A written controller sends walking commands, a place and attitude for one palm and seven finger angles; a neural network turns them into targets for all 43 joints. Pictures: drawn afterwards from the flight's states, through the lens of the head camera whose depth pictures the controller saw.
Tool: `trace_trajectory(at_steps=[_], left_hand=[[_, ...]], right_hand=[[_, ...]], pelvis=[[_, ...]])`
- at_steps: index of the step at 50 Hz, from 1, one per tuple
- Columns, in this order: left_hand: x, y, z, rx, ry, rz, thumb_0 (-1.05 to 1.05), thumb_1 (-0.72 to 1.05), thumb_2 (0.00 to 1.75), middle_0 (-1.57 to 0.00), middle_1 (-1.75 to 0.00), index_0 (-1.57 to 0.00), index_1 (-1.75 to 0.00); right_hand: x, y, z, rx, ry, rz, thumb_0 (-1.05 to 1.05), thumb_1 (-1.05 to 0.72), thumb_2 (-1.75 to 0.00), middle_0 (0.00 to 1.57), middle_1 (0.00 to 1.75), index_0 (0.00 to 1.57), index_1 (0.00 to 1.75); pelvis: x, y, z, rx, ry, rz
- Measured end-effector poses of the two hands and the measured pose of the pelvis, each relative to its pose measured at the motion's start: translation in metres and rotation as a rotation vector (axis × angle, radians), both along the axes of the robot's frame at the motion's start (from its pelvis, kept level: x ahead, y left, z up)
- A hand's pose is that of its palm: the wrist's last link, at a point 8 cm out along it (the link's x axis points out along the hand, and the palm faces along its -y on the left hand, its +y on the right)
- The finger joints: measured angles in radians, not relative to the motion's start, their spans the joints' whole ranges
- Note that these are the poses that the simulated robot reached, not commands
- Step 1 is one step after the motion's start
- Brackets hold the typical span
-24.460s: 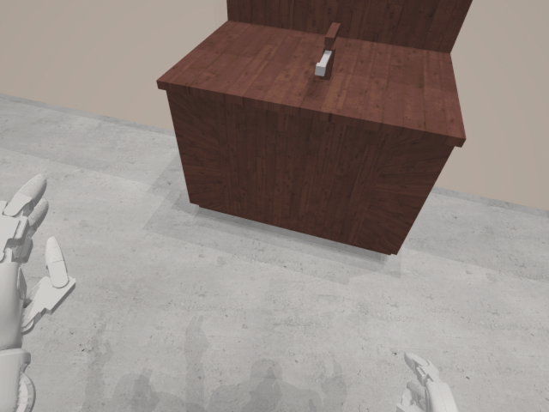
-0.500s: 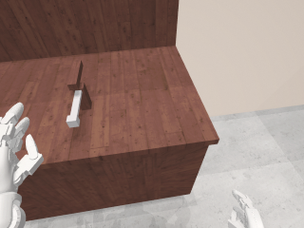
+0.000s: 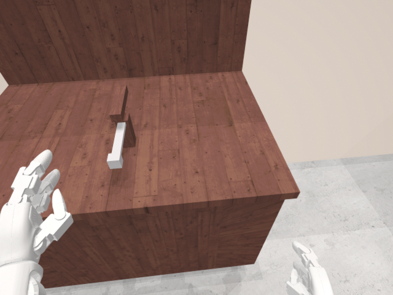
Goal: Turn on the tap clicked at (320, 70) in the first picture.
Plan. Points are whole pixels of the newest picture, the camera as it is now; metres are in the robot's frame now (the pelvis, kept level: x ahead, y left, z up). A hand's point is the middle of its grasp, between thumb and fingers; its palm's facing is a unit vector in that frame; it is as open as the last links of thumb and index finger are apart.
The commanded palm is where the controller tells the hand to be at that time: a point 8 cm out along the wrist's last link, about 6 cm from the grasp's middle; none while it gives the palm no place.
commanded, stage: turn the palm inward beside the body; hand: left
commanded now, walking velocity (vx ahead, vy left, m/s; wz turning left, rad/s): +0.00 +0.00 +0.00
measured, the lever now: (115, 160) +0.38 +0.25 +0.06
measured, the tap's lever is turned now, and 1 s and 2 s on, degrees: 0 0 0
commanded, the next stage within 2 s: reach beside the lever's end, fingers flat in 0.84 s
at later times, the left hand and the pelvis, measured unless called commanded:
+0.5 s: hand (79, 234) +0.17 +0.20 +0.14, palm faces +0.43 -0.89 -0.15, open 7.4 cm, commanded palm +0.11 +0.25 +0.15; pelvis -0.02 -0.02 +0.00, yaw +1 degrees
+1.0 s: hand (82, 231) +0.17 +0.20 +0.13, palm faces +0.44 -0.89 -0.15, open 7.4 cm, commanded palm +0.12 +0.25 +0.14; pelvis -0.01 -0.02 +0.00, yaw +1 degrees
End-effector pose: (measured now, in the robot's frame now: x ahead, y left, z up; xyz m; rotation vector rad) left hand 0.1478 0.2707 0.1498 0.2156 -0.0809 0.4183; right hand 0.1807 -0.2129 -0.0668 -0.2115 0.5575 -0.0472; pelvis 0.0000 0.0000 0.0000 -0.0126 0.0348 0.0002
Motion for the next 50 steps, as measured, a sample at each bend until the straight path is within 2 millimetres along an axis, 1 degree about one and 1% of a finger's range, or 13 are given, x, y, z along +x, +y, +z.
trace_trajectory(at_steps=[10,19,32,41,50], left_hand=[[-0.012,-0.01,-0.005,-0.021,0.028,0.001,0.01,0.89,0.89,-0.21,-0.3,-0.21,-0.3],[-0.022,-0.019,-0.007,-0.056,0.038,0.023,0.01,0.89,0.89,-0.21,-0.3,-0.21,-0.3],[-0.024,-0.036,-0.005,-0.062,0.047,0.026,0.01,0.89,0.89,-0.21,-0.3,-0.21,-0.3],[-0.021,-0.037,-0.009,-0.07,0.059,0.041,0.01,0.89,0.89,-0.21,-0.3,-0.21,-0.3],[-0.017,-0.029,-0.008,-0.064,0.045,0.036,0.01,0.89,0.89,-0.21,-0.3,-0.21,-0.3]], right_hand=[[-0.01,-0.006,-0.002,0.002,-0.001,-0.01,0.02,-0.9,-0.89,0.2,0.3,0.21,0.3],[-0.019,-0.018,-0.006,0.006,0.003,-0.02,0.02,-0.9,-0.9,0.2,0.3,0.2,0.3],[-0.018,-0.036,-0.006,0.013,-0.02,-0.029,0.02,-0.9,-0.9,0.2,0.3,0.2,0.29],[-0.014,-0.039,-0.007,0.008,-0.011,-0.024,0.02,-0.9,-0.9,0.2,0.3,0.2,0.29],[-0.009,-0.031,-0.008,0.004,-0.005,-0.015,0.02,-0.9,-0.9,0.2,0.3,0.2,0.29]], pelvis=[[-0.008,-0.005,0.0,0.004,-0.014,0.001],[-0.014,-0.016,-0.001,0.007,-0.016,0.005],[-0.016,-0.029,-0.001,0.011,-0.016,0.01],[-0.014,-0.031,-0.002,0.006,-0.006,0.013],[-0.007,-0.024,-0.002,0.003,0.003,0.014]])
